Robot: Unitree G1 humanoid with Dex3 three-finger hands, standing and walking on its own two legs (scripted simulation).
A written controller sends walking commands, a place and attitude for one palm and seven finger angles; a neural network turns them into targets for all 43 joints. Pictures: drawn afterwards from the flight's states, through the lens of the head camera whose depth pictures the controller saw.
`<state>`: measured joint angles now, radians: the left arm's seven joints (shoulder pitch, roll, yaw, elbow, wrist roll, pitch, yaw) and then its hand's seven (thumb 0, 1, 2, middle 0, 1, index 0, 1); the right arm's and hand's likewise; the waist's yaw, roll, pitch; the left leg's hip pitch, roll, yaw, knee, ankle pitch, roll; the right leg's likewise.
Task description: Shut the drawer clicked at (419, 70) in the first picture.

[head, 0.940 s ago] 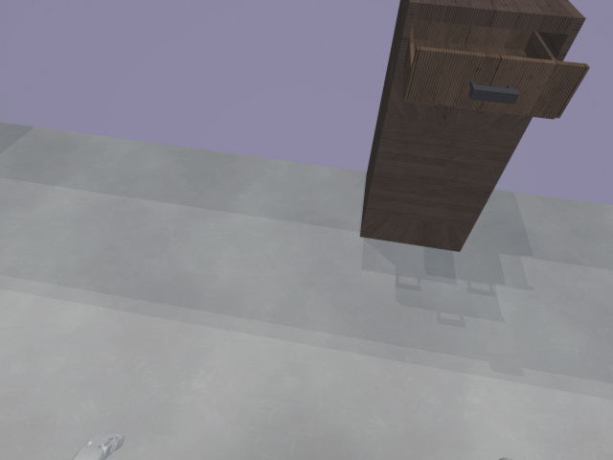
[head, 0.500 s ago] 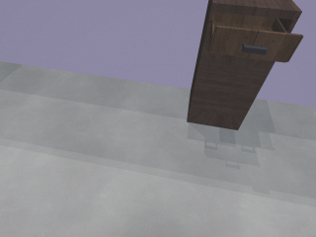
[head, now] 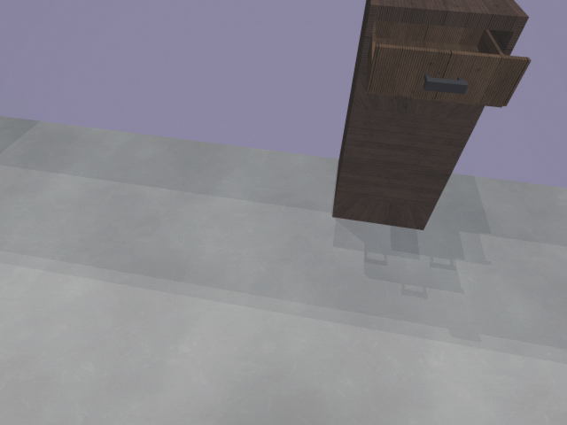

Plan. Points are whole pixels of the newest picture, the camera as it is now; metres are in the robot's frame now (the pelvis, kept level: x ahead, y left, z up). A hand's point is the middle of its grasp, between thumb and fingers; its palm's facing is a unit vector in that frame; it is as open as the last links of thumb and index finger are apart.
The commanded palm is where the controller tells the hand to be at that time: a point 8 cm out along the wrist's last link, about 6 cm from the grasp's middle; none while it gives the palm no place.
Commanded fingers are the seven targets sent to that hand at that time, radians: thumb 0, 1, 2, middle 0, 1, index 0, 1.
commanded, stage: look at it before walking up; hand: left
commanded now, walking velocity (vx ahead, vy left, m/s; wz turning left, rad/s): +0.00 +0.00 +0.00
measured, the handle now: (444, 82) +0.95 -0.37 +0.05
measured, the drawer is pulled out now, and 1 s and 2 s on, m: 0.19 0.19 0.19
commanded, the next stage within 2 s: walk to a spot facing it in 0.50 s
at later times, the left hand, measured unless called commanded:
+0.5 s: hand out of the picture +0.07 +0.24 -0.16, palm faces -0.02 -0.94 -0.33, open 7.4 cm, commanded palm none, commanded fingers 0.00 0.90 0.90 -0.20 -0.30 -0.20 -0.30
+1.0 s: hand out of the picture +0.07 +0.19 -0.18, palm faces -0.15 -0.95 -0.26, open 7.4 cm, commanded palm none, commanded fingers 0.00 0.90 0.90 -0.20 -0.30 -0.20 -0.30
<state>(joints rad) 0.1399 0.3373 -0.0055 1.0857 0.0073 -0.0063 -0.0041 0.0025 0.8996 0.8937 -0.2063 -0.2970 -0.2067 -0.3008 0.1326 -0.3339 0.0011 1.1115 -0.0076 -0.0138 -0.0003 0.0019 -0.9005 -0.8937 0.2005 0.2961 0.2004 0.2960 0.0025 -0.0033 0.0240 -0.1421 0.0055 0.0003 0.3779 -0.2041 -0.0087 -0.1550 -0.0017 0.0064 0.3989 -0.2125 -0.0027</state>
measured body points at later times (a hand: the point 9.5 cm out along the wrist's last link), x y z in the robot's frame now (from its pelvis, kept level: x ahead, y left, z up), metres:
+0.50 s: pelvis +0.00 -0.01 +0.00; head +0.01 -0.01 +0.45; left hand +0.07 +0.29 -0.13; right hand +0.08 -0.30 -0.13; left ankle +0.00 +0.13 -0.74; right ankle +0.00 -0.12 -0.74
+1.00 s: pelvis -0.01 -0.02 -0.02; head +0.02 -0.03 +0.43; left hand +0.08 +0.24 -0.16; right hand +0.02 -0.28 -0.17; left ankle +0.00 +0.13 -0.74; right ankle -0.01 -0.10 -0.73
